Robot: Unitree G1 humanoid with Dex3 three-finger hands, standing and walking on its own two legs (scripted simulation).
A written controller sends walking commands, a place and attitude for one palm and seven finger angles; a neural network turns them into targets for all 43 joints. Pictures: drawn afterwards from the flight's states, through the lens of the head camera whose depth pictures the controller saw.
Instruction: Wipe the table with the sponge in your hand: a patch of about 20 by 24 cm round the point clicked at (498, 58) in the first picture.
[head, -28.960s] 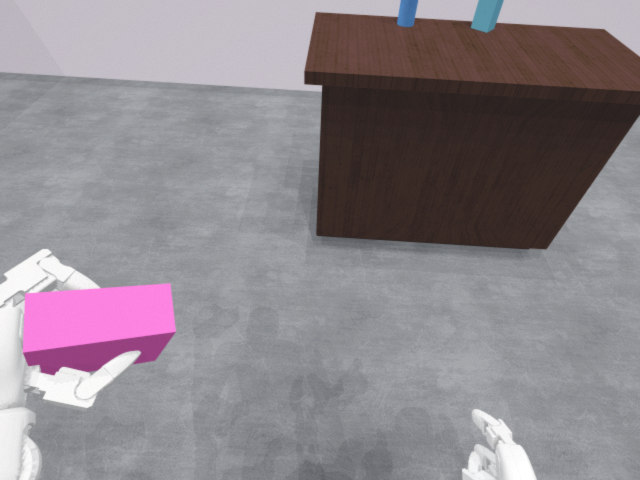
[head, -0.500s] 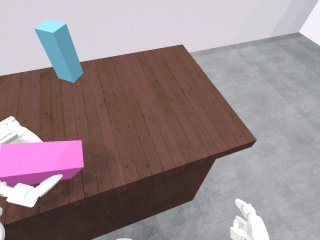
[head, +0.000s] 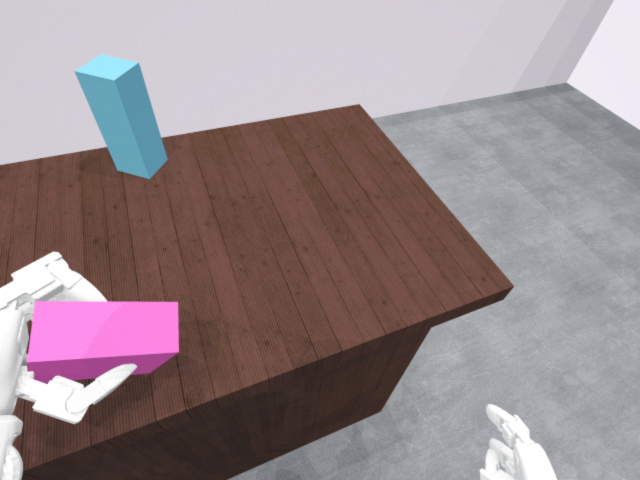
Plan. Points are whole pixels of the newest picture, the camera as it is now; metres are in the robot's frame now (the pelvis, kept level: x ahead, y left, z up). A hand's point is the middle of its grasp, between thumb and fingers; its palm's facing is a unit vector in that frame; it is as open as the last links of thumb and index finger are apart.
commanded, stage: come to a stop and stand still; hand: left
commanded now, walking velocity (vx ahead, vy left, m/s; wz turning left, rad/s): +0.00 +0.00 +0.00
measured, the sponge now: (122, 342) +0.22 +0.21 +0.12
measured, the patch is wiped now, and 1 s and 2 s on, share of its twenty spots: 0.00 0.00 0.00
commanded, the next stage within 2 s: look again from close up in 0.52 s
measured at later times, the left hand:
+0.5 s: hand (5, 329) +0.21 +0.30 +0.15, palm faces +0.41 -0.83 -0.38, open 9.1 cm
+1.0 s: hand (27, 336) +0.20 +0.27 +0.16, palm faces +0.39 -0.85 -0.36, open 9.1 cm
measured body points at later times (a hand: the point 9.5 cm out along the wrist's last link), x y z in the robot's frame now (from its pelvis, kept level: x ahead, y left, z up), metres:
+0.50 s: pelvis -0.01 +0.04 +0.00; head +0.00 +0.06 +0.45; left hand +0.18 +0.34 +0.17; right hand +0.17 -0.17 -0.07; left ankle +0.04 +0.12 -0.74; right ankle +0.01 -0.11 -0.74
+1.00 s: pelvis -0.01 +0.02 +0.00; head +0.00 +0.04 +0.45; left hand +0.18 +0.31 +0.18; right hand +0.16 -0.21 -0.07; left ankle +0.04 +0.12 -0.74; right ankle +0.01 -0.11 -0.74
